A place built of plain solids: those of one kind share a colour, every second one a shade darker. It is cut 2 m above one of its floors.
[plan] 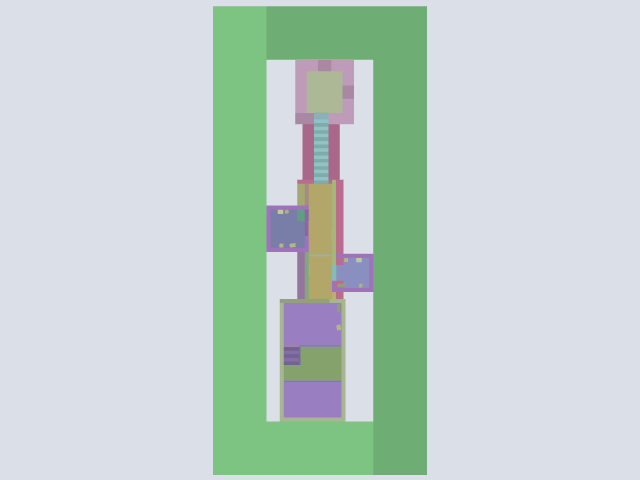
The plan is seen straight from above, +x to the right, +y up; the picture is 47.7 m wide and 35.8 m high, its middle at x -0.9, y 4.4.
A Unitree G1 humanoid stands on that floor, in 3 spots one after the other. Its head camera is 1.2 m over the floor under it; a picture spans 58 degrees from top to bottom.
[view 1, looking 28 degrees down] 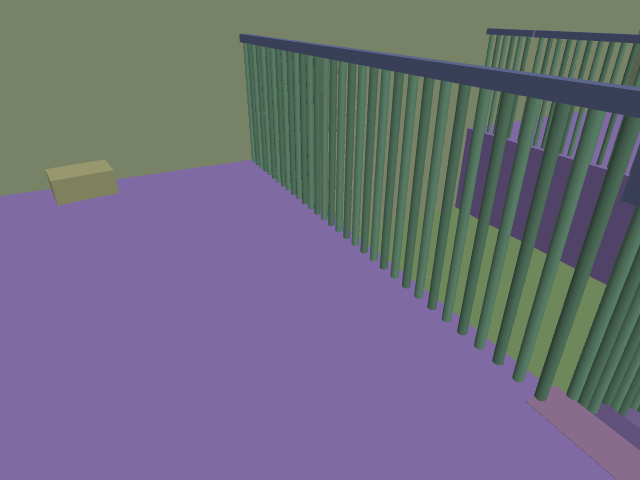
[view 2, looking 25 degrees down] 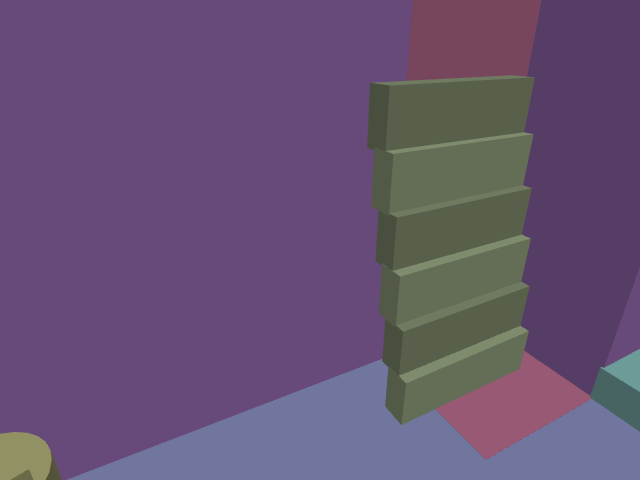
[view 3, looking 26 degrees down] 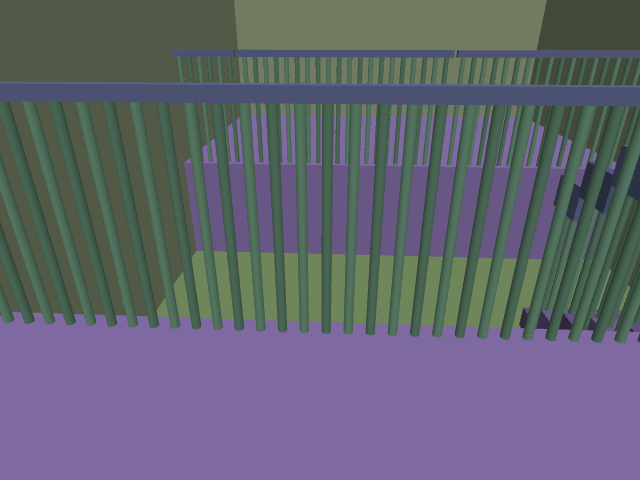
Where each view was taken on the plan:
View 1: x -2.97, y -2.31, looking -27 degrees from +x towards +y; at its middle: floor_boiler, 2.56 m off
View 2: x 1.75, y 1.95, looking -118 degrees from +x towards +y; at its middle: wall_comp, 1.41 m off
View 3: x -0.87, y -1.95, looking -87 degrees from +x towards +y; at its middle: floor_boiler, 4.60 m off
